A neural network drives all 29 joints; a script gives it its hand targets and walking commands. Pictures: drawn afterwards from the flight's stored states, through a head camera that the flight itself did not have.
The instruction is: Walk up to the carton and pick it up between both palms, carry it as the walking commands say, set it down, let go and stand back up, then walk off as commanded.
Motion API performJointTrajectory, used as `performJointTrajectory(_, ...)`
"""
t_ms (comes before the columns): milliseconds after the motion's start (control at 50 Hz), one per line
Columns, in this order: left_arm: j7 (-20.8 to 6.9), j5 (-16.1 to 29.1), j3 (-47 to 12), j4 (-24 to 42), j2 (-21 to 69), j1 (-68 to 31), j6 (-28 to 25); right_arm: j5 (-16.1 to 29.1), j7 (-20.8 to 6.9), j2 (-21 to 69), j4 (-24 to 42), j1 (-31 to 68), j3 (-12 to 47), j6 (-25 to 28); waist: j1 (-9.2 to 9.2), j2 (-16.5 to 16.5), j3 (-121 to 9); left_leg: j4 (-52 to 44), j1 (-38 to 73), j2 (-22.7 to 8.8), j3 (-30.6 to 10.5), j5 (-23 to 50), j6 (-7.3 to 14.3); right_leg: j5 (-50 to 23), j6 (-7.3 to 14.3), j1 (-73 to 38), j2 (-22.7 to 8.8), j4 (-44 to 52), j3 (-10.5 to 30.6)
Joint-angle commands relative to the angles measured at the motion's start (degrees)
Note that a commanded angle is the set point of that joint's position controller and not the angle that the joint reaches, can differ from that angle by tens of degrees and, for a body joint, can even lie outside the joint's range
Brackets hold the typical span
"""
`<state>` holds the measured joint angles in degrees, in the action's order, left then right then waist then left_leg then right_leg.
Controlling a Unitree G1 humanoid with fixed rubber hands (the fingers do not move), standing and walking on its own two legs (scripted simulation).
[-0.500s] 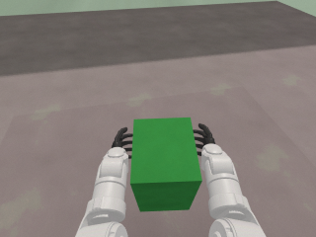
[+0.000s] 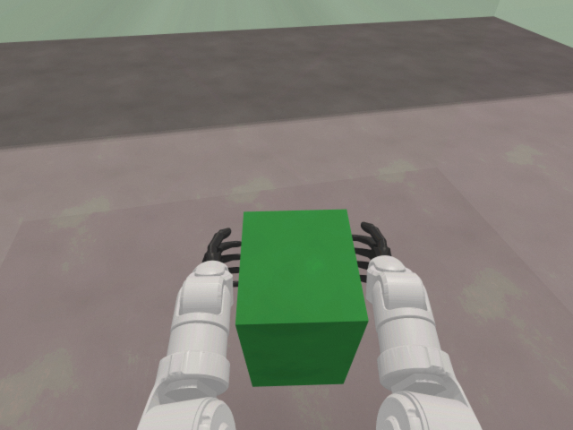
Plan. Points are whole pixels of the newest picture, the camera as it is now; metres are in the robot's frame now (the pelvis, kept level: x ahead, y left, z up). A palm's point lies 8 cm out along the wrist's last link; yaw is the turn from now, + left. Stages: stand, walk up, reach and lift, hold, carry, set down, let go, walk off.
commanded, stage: reach and lift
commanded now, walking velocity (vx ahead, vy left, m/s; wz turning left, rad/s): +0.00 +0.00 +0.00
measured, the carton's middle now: (296, 303) +0.31 +0.00 -0.01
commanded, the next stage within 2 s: hold in 0.68 s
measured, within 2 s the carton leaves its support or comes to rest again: neither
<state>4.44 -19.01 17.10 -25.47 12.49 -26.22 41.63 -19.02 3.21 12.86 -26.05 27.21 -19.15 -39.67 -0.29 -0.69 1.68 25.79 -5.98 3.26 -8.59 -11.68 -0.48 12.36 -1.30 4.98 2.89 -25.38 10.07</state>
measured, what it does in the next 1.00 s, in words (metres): stands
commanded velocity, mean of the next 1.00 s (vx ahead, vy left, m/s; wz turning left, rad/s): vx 0.00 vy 0.00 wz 0.00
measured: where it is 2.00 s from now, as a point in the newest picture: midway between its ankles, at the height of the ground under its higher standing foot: outside the picture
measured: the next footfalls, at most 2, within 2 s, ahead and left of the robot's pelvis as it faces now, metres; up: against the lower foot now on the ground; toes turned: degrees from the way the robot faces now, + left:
none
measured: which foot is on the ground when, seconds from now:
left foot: down 0.00-1.00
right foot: down 0.00-1.00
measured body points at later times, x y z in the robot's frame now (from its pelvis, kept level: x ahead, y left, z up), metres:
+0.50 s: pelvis +0.01 +0.00 +0.00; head -0.05 +0.00 +0.45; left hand +0.32 +0.12 +0.05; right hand +0.33 -0.13 +0.06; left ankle +0.04 +0.12 -0.74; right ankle +0.03 -0.14 -0.74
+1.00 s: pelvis +0.00 +0.00 +0.00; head -0.07 +0.00 +0.45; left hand +0.31 +0.12 +0.05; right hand +0.31 -0.13 +0.06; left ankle +0.04 +0.12 -0.74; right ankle +0.03 -0.14 -0.74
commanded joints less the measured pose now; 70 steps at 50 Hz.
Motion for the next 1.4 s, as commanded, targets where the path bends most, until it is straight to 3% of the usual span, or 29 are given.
performJointTrajectory(0, -13.32, 15.35, -29.02, 0.11, 58.87, -32.86, -2.33, 14.23, -13.32, 57.51, -3.98, 28.67, 27.99, 0.11, 0.11, 1.01, -14.77, -4.29, 5.03, 1.72, 4.7, 4.4, -1.24, -4.1, 0.9, 0.13, 2.42, 4.66, -5.87)
performJointTrajectory(480, -14.25, 16.76, -31.0, 4.65, 58.44, -25.61, -1.16, 15.27, -13.32, 59.27, 0.1, 20.8, 30.37, -1.27, 0.16, 0.42, -14.05, -5.02, 6.11, 1.96, 4.16, 8.74, -0.79, -8.97, 0.19, -2.53, 1.87, 5.7, -5.16)
performJointTrajectory(1100, -14.63, 15.97, -28.82, 3.16, 59.53, -28.14, -0.69, 14.16, -14.46, 58.99, -1.86, 23.33, 27.79, -1.51, -0.25, 1.03, -10.09, -6.06, 3.28, 1.04, 4.35, -2.22, -0.46, 1.38, 1.43, -0.86, 1.64, 5.75, -5.84)
performJointTrajectory(1380, -14.7, 16.44, -30.01, 5.17, 58.89, -25.8, -0.35, 14.63, -13.98, 59.24, -0.02, 20.55, 29.13, -1.97, 0.04, 0.58, -12.01, -5.4, 4.98, 1.3, 4.44, 2.91, -0.22, -3.14, 1.01, -1.7, 1.45, 5.71, -5.64)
